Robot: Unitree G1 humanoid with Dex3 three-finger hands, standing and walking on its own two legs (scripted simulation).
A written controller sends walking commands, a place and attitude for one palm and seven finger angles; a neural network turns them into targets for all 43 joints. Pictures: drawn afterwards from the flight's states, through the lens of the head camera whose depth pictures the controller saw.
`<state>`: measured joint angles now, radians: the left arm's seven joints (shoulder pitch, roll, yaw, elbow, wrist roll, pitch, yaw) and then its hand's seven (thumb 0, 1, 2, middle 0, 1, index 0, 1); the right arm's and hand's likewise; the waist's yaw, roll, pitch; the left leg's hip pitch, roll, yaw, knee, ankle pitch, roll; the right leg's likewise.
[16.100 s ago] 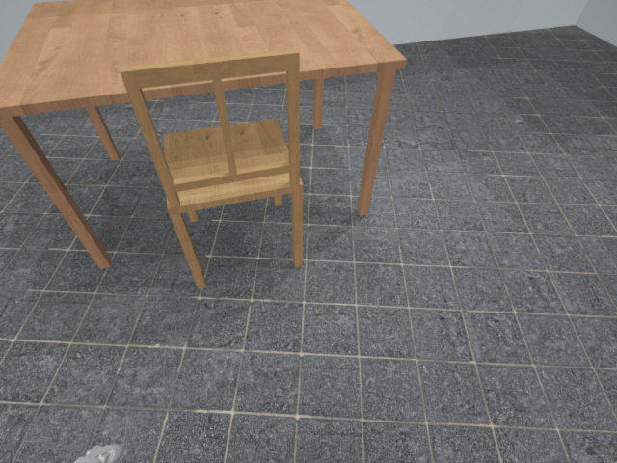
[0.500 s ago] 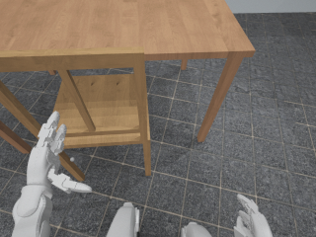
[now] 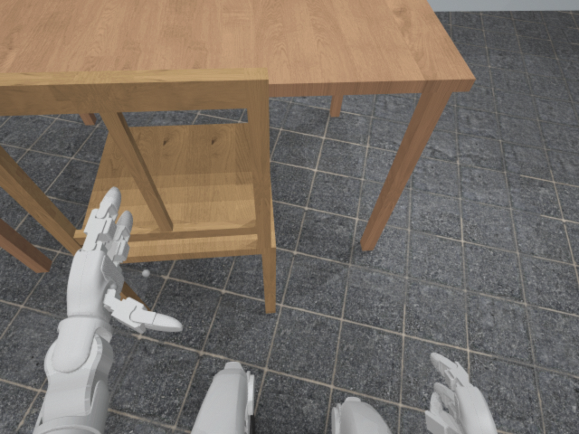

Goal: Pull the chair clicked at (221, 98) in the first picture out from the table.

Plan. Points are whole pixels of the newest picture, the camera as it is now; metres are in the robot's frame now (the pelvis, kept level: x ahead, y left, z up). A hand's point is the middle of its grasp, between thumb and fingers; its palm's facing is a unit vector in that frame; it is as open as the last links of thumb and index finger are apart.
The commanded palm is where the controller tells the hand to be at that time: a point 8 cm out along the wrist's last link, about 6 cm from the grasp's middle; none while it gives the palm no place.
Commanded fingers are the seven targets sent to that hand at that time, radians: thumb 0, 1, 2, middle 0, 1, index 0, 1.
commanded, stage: aim the fingers beside a spindle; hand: left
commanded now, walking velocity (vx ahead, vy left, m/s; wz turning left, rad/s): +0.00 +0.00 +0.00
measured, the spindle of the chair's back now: (144, 180) +0.47 +0.26 +0.02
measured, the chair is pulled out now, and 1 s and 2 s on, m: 0.00 0.00 0.00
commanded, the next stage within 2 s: push the fingers through the gap in 0.88 s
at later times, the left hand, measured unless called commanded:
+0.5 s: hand (147, 263) +0.33 +0.22 +0.03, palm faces +0.11 -0.99 -0.04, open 16.9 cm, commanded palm +0.30 +0.27 +0.03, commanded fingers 0.00 -0.50 0.30 -0.06 -0.08 -0.06 -0.08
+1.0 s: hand (144, 268) +0.32 +0.22 +0.03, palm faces +0.13 -0.99 -0.04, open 16.9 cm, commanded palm +0.30 +0.27 +0.03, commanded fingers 0.00 -0.50 0.30 -0.06 -0.08 -0.06 -0.08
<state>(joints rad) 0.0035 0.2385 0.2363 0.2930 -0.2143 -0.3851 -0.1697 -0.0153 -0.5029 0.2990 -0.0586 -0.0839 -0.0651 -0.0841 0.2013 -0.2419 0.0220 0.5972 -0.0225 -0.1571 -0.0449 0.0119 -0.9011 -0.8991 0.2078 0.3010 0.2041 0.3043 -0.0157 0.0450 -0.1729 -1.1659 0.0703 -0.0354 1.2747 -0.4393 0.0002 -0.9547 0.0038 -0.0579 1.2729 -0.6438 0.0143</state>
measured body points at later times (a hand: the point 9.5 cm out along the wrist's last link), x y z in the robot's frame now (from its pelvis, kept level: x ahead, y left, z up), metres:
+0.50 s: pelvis +0.00 +0.00 -0.01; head +0.10 +0.01 +0.43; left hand +0.32 +0.27 +0.03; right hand +0.15 -0.25 -0.11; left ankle +0.09 +0.12 -0.62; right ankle -0.01 -0.14 -0.62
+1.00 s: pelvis +0.00 +0.00 -0.01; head +0.09 +0.01 +0.43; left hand +0.31 +0.27 +0.03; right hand +0.17 -0.25 -0.10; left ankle +0.09 +0.12 -0.62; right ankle -0.01 -0.14 -0.62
